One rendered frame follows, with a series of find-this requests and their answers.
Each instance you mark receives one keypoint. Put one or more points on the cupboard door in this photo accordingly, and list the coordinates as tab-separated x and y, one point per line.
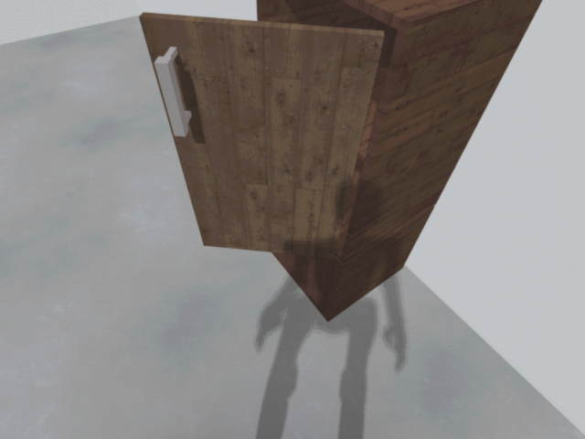
278	111

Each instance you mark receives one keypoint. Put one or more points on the handle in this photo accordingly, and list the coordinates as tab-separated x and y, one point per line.
167	77

